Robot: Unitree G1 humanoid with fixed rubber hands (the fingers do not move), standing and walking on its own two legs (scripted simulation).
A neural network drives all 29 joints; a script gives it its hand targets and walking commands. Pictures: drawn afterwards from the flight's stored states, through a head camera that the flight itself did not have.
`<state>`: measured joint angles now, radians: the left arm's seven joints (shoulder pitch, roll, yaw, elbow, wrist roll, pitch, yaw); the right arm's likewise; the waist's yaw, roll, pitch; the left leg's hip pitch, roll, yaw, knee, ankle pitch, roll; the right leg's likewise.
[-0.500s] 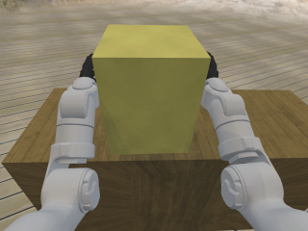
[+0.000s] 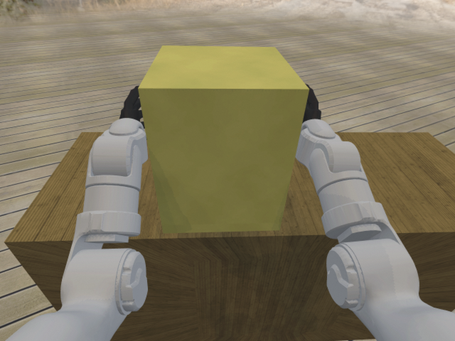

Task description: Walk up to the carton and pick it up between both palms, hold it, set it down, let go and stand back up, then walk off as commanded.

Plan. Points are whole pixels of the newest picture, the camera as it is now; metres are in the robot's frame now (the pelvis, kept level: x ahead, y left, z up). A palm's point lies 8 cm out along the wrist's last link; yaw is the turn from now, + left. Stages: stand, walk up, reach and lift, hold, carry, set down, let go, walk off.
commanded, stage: hold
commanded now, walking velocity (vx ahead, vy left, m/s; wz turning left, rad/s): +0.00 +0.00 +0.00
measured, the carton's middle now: (220, 137) +0.40 +0.02 +0.23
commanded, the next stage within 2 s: none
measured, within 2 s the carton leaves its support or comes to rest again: neither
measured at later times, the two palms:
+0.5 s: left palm (131, 125) +0.38 +0.16 +0.26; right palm (308, 123) +0.39 -0.13 +0.26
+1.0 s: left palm (130, 124) +0.38 +0.16 +0.26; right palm (308, 122) +0.39 -0.13 +0.26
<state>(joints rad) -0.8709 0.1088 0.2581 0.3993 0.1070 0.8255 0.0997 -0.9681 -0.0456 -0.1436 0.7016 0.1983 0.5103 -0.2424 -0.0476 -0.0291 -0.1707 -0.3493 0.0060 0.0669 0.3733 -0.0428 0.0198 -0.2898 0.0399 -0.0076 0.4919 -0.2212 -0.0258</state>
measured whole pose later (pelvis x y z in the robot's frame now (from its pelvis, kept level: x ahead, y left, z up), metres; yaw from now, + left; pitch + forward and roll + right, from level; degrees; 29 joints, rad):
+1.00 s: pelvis +0.00 +0.00 +0.00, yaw +0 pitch +1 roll +0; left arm -0.87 0.11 0.26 0.37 0.11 0.81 0.10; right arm -0.97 -0.05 -0.14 0.66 0.20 0.52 -0.24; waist -0.05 -0.03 -0.17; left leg -0.35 0.01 0.07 0.38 -0.04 0.02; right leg -0.29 0.04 -0.01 0.49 -0.22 -0.03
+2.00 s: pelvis +0.00 +0.00 +0.00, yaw +0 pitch +1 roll +0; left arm -0.87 0.11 0.26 0.38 0.10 0.81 0.10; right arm -0.97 -0.05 -0.14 0.67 0.20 0.52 -0.24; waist -0.05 -0.03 -0.17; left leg -0.35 0.01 0.07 0.38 -0.04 0.02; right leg -0.29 0.04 -0.01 0.49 -0.22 -0.03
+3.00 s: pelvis +0.00 +0.00 +0.00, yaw +0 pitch +1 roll +0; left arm -0.87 0.11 0.26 0.38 0.11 0.80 0.10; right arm -0.97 -0.05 -0.14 0.67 0.20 0.52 -0.24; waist -0.05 -0.03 -0.17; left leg -0.35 0.01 0.07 0.38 -0.04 0.02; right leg -0.29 0.04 -0.01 0.49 -0.22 -0.03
